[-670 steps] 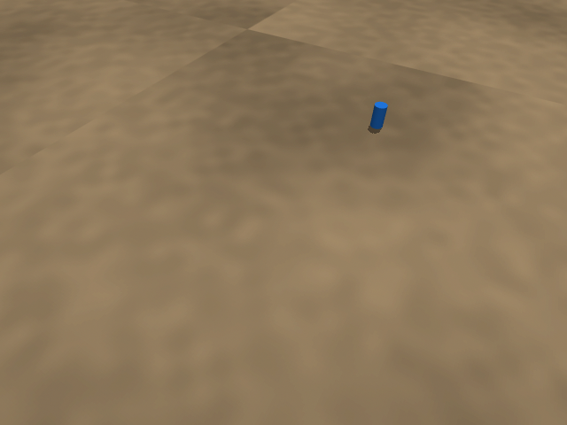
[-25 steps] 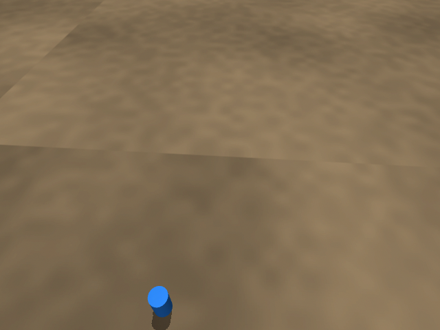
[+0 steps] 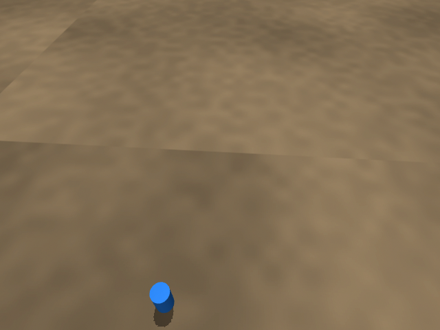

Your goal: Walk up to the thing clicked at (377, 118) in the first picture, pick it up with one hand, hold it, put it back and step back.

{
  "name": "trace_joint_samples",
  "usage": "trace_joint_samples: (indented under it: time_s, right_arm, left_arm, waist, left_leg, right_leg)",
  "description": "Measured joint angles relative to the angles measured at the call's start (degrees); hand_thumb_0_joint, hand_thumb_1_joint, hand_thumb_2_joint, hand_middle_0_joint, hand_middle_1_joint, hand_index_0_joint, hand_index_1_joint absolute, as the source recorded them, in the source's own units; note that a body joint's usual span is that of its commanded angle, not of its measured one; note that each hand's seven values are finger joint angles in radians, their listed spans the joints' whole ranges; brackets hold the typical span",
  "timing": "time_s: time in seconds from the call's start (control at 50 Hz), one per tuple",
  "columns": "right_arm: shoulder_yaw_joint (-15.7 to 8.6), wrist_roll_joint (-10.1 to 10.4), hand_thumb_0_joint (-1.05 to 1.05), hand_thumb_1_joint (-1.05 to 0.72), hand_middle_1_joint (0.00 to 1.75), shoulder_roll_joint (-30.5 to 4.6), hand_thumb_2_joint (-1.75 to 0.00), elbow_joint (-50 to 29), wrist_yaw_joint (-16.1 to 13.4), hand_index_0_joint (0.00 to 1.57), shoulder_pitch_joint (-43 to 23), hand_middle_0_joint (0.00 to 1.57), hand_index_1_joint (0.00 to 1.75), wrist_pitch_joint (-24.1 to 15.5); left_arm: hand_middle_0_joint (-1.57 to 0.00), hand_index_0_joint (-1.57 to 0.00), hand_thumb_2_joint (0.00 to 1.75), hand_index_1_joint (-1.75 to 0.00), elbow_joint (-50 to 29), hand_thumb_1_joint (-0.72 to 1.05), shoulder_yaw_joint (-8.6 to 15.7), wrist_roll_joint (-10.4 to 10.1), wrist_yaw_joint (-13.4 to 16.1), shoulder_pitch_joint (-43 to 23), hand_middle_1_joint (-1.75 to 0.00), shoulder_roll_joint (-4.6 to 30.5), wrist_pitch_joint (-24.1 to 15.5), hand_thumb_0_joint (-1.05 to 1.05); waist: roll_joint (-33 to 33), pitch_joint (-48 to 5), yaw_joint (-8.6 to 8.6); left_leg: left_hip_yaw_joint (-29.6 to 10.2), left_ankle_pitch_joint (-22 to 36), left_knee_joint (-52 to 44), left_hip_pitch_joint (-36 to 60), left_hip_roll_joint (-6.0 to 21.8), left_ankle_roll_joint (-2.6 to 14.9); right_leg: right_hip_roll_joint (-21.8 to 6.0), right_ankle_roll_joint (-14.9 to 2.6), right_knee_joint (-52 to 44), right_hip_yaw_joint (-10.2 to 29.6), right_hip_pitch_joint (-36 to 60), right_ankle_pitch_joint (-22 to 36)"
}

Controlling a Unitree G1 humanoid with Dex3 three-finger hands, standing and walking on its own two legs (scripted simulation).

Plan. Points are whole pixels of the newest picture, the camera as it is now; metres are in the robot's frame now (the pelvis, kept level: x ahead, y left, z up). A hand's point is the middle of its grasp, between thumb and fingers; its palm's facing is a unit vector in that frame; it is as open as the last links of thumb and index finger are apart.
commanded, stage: stand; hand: left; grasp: from the side
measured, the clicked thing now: (162, 297) +0.38 +0.23 -0.71
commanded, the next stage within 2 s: go down in 1.04 s
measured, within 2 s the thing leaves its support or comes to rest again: neither
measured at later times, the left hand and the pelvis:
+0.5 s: hand out of the picture +0.09 +0.25 -0.15, palm faces -0.02 -0.94 -0.35, open 7.4 cm; pelvis +0.01 +0.00 +0.00, yaw +0 degrees
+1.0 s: hand out of the picture +0.08 +0.25 -0.15, palm faces -0.02 -0.94 -0.35, open 7.4 cm; pelvis +0.01 +0.00 +0.00, yaw +0 degrees
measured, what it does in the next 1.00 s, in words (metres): stands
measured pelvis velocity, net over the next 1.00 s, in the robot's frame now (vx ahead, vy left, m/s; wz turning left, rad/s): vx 0.01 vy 0.00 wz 0.00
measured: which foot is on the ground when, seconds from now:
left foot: down 0.00-1.00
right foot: down 0.00-1.00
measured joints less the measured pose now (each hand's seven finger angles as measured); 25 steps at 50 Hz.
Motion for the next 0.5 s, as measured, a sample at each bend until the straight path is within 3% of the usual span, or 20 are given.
trace_joint_samples:
  time_s: [0.5]
  right_arm:
    - [0.37, 0.11, 0.00, -0.91, 0.30, -0.32, -0.90, -0.92, -0.24, 0.21, -0.81, 0.20, 0.30, -0.14]
  left_arm:
    - [-0.20, -0.20, 0.90, -0.30, -0.91, 0.90, -0.07, 0.00, 0.11, -1.30, -0.30, 0.00, 0.07, 0.00]
  waist:
    - [0.22, -0.34, 0.02]
  left_leg:
    - [0.02, -0.61, -0.56, 1.01, 0.05, -0.11]
  right_leg:
    - [0.01, -0.10, -0.41, -0.02, 0.94, -0.68]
